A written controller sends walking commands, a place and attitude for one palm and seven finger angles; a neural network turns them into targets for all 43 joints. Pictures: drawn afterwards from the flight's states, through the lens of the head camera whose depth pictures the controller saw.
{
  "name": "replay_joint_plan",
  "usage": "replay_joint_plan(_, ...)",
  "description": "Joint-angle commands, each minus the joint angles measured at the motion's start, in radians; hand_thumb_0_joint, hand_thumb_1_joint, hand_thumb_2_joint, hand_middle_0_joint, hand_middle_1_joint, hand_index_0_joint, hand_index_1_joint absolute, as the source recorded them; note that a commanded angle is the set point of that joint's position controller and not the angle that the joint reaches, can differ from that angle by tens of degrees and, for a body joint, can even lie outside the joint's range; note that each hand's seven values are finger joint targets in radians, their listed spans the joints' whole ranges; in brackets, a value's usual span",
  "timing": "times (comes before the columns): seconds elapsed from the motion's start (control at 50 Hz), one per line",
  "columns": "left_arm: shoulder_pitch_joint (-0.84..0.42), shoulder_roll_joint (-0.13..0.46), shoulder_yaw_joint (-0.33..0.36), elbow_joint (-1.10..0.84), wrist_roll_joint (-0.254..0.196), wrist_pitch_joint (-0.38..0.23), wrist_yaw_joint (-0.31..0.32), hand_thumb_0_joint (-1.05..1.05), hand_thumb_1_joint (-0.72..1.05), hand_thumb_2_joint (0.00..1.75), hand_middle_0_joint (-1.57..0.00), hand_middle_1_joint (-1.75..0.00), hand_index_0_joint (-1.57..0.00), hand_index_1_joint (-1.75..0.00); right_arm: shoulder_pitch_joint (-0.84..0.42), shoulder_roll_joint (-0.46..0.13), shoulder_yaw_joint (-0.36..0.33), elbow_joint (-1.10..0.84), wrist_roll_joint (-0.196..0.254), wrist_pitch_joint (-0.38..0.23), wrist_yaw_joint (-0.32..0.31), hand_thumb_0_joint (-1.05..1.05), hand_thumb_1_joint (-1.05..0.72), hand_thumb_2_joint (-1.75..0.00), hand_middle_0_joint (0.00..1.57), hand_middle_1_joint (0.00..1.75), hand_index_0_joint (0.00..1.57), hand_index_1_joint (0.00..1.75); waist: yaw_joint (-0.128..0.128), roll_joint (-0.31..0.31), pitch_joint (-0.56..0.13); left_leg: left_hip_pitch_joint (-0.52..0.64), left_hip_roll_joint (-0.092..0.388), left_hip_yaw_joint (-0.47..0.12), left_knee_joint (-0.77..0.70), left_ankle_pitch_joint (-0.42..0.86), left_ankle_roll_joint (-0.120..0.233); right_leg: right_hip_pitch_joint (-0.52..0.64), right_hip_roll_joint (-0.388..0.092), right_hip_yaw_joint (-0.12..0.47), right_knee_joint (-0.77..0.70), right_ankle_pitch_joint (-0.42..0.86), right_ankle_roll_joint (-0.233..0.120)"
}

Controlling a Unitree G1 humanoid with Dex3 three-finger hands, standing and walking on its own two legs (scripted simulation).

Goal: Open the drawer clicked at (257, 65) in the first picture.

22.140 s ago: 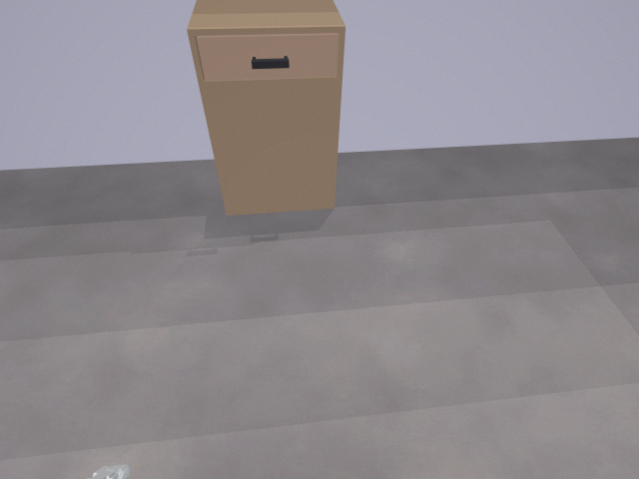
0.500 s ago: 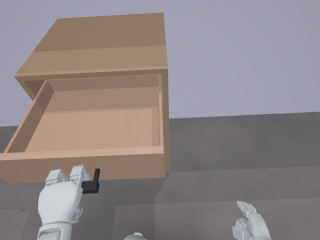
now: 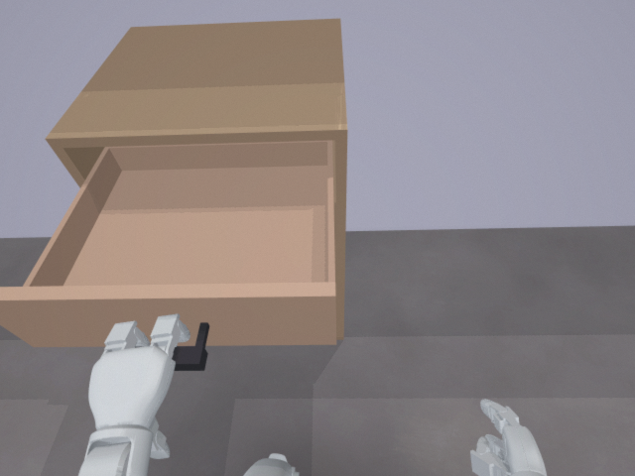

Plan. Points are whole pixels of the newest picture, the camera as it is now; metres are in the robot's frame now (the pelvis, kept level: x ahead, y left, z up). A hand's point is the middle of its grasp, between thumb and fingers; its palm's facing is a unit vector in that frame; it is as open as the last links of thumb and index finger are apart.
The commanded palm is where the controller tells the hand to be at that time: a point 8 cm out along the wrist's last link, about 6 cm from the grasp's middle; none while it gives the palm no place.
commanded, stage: lift the hand off the handle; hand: left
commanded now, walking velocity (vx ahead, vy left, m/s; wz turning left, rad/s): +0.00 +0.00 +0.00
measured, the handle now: (160, 344) +0.27 +0.25 +0.00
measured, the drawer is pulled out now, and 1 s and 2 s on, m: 0.30 0.30 0.30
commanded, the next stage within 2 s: draw the hand back to the body in 1.32 s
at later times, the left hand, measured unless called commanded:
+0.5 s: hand (133, 368) +0.22 +0.25 +0.03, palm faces +0.04 -0.07 -1.00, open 13.2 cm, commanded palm +0.21 +0.25 +0.10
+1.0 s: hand (96, 332) +0.23 +0.26 +0.11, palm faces +0.07 -0.11 -0.99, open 13.7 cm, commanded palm +0.20 +0.25 +0.18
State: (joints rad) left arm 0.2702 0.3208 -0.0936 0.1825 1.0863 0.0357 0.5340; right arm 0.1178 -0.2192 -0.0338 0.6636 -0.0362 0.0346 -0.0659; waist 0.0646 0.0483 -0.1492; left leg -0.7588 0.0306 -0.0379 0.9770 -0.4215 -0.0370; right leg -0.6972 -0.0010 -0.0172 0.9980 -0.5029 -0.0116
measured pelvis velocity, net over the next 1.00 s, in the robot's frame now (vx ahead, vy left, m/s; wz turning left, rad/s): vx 0.03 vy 0.01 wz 0.00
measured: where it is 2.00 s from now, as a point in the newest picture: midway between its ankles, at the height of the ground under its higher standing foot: outside the picture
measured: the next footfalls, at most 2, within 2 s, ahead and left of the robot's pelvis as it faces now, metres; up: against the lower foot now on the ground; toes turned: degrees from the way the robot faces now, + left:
none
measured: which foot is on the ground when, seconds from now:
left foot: down 0.00-1.00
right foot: down 0.00-1.00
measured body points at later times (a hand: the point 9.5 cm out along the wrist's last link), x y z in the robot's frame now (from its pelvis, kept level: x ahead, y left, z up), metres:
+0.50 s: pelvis +0.01 +0.01 +0.02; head +0.02 -0.02 +0.47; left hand +0.22 +0.25 +0.09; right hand +0.21 -0.22 -0.08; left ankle +0.04 +0.15 -0.68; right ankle +0.00 -0.11 -0.68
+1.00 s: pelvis +0.03 +0.01 +0.05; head +0.02 -0.03 +0.50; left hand +0.22 +0.26 +0.17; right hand +0.26 -0.19 -0.04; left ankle +0.04 +0.15 -0.68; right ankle +0.00 -0.11 -0.68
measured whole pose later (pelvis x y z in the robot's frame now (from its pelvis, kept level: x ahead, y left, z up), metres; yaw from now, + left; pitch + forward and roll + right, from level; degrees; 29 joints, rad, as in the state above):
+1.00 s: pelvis +0.03 +0.01 +0.05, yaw +0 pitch +2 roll +0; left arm 0.37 0.43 -0.05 -0.23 0.93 0.16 0.18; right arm 0.09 -0.22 0.02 0.62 0.00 0.07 -0.05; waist 0.10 0.08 -0.08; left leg -0.35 0.02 -0.02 0.64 -0.32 -0.02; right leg -0.29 -0.02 0.00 0.65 -0.39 0.00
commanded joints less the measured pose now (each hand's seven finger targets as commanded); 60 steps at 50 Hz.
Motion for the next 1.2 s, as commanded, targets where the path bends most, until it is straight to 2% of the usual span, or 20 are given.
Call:
replay_joint_plan(0.0, -0.22, 0.178, 0.115, -0.136, -0.008, 0.037, 0.018, 0.0, -0.5, 0.3, -0.3, -1.2, -0.3, -1.2, -0.1, -0.105, -0.026, -0.146, 0.002, -0.043, -0.01, 0.0, -0.9, -0.9, 0.2, 0.3, 0.2, 0.3, -0.032, -0.08, -0.167, 0.176, -0.067, 0.058, -0.113, 0.095, 0.066, 0.021, 0.029, 0.005, -0.223, 0.186, -0.009)
replay_joint_plan(0.04, -0.239, 0.235, 0.157, -0.173, -0.011, 0.044, 0.014, 0.0, -0.5, 0.3, -0.3, -1.2, -0.3, -1.2, -0.1, -0.107, -0.029, -0.15, 0.006, -0.039, -0.02, 0.0, -0.9, -0.9, 0.2, 0.3, 0.2, 0.3, -0.021, -0.043, -0.189, 0.207, -0.065, 0.059, -0.13, 0.106, 0.067, 0.057, 0.033, 0.008, -0.235, 0.188, -0.016)
replay_joint_plan(0.1, -0.27, 0.221, 0.129, -0.254, -0.021, 0.053, 0.012, 0.0, -0.5, 0.3, -0.3, -1.2, -0.3, -1.2, -0.118, -0.099, -0.02, -0.161, 0.005, -0.037, -0.024, 0.0, -0.9, -0.9, 0.2, 0.3, 0.2, 0.3, -0.019, -0.017, -0.219, 0.266, -0.069, 0.063, -0.15, 0.125, 0.066, 0.075, 0.032, 0.003, -0.251, 0.195, -0.012)
replay_joint_plan(0.18, -0.251, 0.207, 0.115, -0.296, -0.044, 0.043, -0.002, 0.0, -0.5, 0.3, -0.3, -1.2, -0.3, -1.2, -0.117, -0.094, -0.018, -0.166, 0.01, -0.048, -0.028, 0.0, -0.9, -0.9, 0.2, 0.3, 0.2, 0.3, -0.023, 0.016, -0.169, 0.305, -0.064, 0.055, -0.185, 0.126, 0.066, 0.085, 0.036, -0.009, -0.276, 0.179, -0.017)
replay_joint_plan(0.2, -0.252, 0.221, 0.129, -0.309, -0.049, 0.039, -0.005, 0.0, -0.5, 0.3, -0.3, -1.2, -0.3, -1.2, -0.123, -0.095, -0.011, -0.167, 0.006, -0.05, -0.027, 0.0, -0.9, -0.9, 0.2, 0.3, 0.2, 0.3, -0.019, -0.017, -0.176, 0.307, -0.065, 0.055, -0.189, 0.131, 0.066, 0.094, 0.034, -0.009, -0.282, 0.182, -0.013)
replay_joint_plan(0.28, -0.223, 0.259, 0.174, -0.337, -0.058, 0.019, -0.017, 0.0, -0.5, 0.3, -0.3, -1.2, -0.3, -1.2, -0.125, -0.092, -0.014, -0.165, 0.007, -0.06, -0.033, 0.0, -0.9, -0.9, 0.2, 0.3, 0.2, 0.3, -0.008, 0.0, -0.172, 0.329, -0.066, 0.06, -0.205, 0.16, 0.065, 0.135, 0.033, 0.001, -0.3, 0.218, -0.014)
replay_joint_plan(0.32, -0.177, 0.226, 0.15, -0.372, -0.062, 0.014, -0.023, 0.0, -0.5, 0.3, -0.3, -1.2, -0.3, -1.2, -0.123, -0.091, -0.012, -0.174, 0.007, -0.064, -0.024, 0.0, -0.9, -0.9, 0.2, 0.3, 0.2, 0.3, -0.008, 0.012, -0.166, 0.346, -0.065, 0.058, -0.215, 0.187, 0.061, 0.141, 0.034, -0.012, -0.295, 0.247, -0.017)
replay_joint_plan(0.38, -0.148, 0.242, 0.172, -0.39, -0.071, 0.019, -0.031, 0.0, -0.5, 0.3, -0.3, -1.2, -0.3, -1.2, -0.134, -0.093, -0.015, -0.174, 0.011, -0.063, -0.017, 0.0, -0.9, -0.9, 0.2, 0.3, 0.2, 0.3, -0.003, 0.026, -0.141, 0.352, -0.064, 0.059, -0.236, 0.181, 0.058, 0.16, 0.034, -0.01, -0.316, 0.235, -0.017)
replay_joint_plan(0.4, -0.158, 0.251, 0.176, -0.381, -0.065, 0.028, -0.035, 0.0, -0.5, 0.3, -0.3, -1.2, -0.3, -1.2, -0.14, -0.096, -0.009, -0.172, 0.008, -0.059, -0.014, 0.0, -0.9, -0.9, 0.2, 0.3, 0.2, 0.3, -0.004, -0.004, -0.134, 0.356, -0.064, 0.059, -0.241, 0.181, 0.058, 0.156, 0.035, -0.01, -0.322, 0.234, -0.013)
replay_joint_plan(0.48, -0.222, 0.233, 0.135, -0.399, -0.078, 0.056, -0.076, 0.0, -0.5, 0.3, -0.3, -1.2, -0.3, -1.2, -0.147, -0.099, -0.014, -0.171, 0.019, -0.055, -0.013, 0.0, -0.9, -0.9, 0.2, 0.3, 0.2, 0.3, -0.018, 0.013, -0.099, 0.393, -0.06, 0.055, -0.279, 0.176, 0.059, 0.177, 0.035, -0.013, -0.354, 0.223, -0.014)
replay_joint_plan(0.5, -0.224, 0.242, 0.138, -0.442, -0.079, 0.053, -0.083, 0.0, -0.5, 0.3, -0.3, -1.2, -0.3, -1.2, -0.151, -0.101, -0.01, -0.179, 0.015, -0.057, -0.013, 0.0, -0.9, -0.9, 0.2, 0.3, 0.2, 0.3, -0.005, 0.014, -0.152, 0.421, -0.062, 0.056, -0.283, 0.198, 0.059, 0.197, 0.033, -0.011, -0.351, 0.241, -0.012)
replay_joint_plan(0.54, -0.171, 0.251, 0.153, -0.482, -0.097, 0.051, -0.1, 0.0, -0.5, 0.3, -0.3, -1.2, -0.3, -1.2, -0.148, -0.1, -0.014, -0.185, 0.019, -0.06, -0.014, 0.0, -0.9, -0.9, 0.2, 0.3, 0.2, 0.3, 0.0, 0.018, -0.165, 0.445, -0.059, 0.054, -0.294, 0.246, 0.058, 0.242, 0.034, -0.018, -0.356, 0.292, -0.018)
replay_joint_plan(0.62, -0.114, 0.238, 0.144, -0.527, -0.096, 0.036, -0.122, 0.0, -0.5, 0.3, -0.3, -1.2, -0.3, -1.2, -0.163, -0.092, -0.006, -0.188, 0.014, -0.061, -0.007, 0.0, -0.9, -0.9, 0.2, 0.3, 0.2, 0.3, 0.005, 0.0, -0.106, 0.454, -0.06, 0.056, -0.312, 0.258, 0.058, 0.237, 0.032, -0.023, -0.373, 0.304, -0.012)
replay_joint_plan(0.68, -0.109, 0.237, 0.14, -0.499, -0.087, 0.057, -0.153, 0.0, -0.5, 0.3, -0.3, -1.2, -0.3, -1.2, -0.169, -0.093, -0.003, -0.184, 0.018, -0.051, 0.002, 0.0, -0.9, -0.9, 0.2, 0.3, 0.2, 0.3, 0.009, -0.007, -0.058, 0.454, -0.056, 0.052, -0.34, 0.242, 0.055, 0.249, 0.032, -0.024, -0.397, 0.282, -0.013)
replay_joint_plan(0.76, -0.089, 0.282, 0.175, -0.566, -0.104, 0.07, -0.192, 0.0, -0.5, 0.3, -0.3, -1.2, -0.3, -1.2, -0.178, -0.092, 0.006, -0.201, 0.021, -0.045, 0.002, 0.0, -0.9, -0.9, 0.2, 0.3, 0.2, 0.3, 0.026, 0.002, -0.092, 0.497, -0.059, 0.06, -0.355, 0.288, 0.057, 0.308, 0.023, -0.012, -0.419, 0.347, -0.009)
replay_joint_plan(0.82, -0.031, 0.244, 0.141, -0.574, -0.123, 0.085, -0.235, 0.0, -0.5, 0.3, -0.3, -1.2, -0.3, -1.2, -0.188, -0.092, 0.007, -0.202, 0.025, -0.036, 0.008, 0.0, -0.9, -0.9, 0.2, 0.3, 0.2, 0.3, 0.026, -0.01, -0.063, 0.507, -0.059, 0.063, -0.375, 0.322, 0.058, 0.34, 0.023, -0.017, -0.437, 0.402, -0.004)
replay_joint_plan(0.88, -0.005, 0.259, 0.151, -0.566, -0.143, 0.111, -0.293, 0.0, -0.5, 0.3, -0.3, -1.2, -0.3, -1.2, -0.193, -0.098, 0.013, -0.203, 0.032, -0.022, 0.013, 0.0, -0.9, -0.9, 0.2, 0.3, 0.2, 0.3, 0.029, -0.052, -0.031, 0.507, -0.054, 0.066, -0.403, 0.329, 0.058, 0.377, 0.02, -0.016, -0.463, 0.423, 0.0)
replay_joint_plan(0.98, 0.015, 0.288, 0.166, -0.686, -0.153, 0.097, -0.353, 0.0, -0.5, 0.3, -0.3, -1.2, -0.3, -1.2, -0.197, -0.096, 0.021, -0.226, 0.028, -0.015, 0.023, 0.0, -0.9, -0.9, 0.2, 0.3, 0.2, 0.3, 0.039, -0.009, -0.044, 0.554, -0.052, 0.068, -0.427, 0.388, 0.061, 0.424, 0.014, -0.023, -0.479, 0.47, -0.002)
replay_joint_plan(1.14, 0.04, 0.291, 0.211, -0.797, -0.166, 0.055, -0.348, 0.0, -0.5, 0.3, -0.3, -1.2, -0.3, -1.2, -0.205, -0.096, 0.02, -0.246, 0.034, -0.018, 0.043, 0.0, -0.9, -0.9, 0.2, 0.3, 0.2, 0.3, 0.039, 0.026, -0.018, 0.583, -0.038, 0.061, -0.442, 0.413, 0.052, 0.421, 0.017, -0.033, -0.509, 0.448, -0.009)
replay_joint_plan(1.18, 0.008, 0.303, 0.21, -0.776, -0.171, 0.063, -0.352, 0.0, -0.5, 0.3, -0.3, -1.2, -0.3, -1.2, -0.192, -0.096, 0.019, -0.233, 0.035, -0.014, 0.042, 0.0, -0.9, -0.9, 0.2, 0.3, 0.2, 0.3, 0.035, -0.001, -0.005, 0.582, -0.039, 0.062, -0.459, 0.393, 0.052, 0.424, 0.015, -0.04, -0.519, 0.424, -0.005)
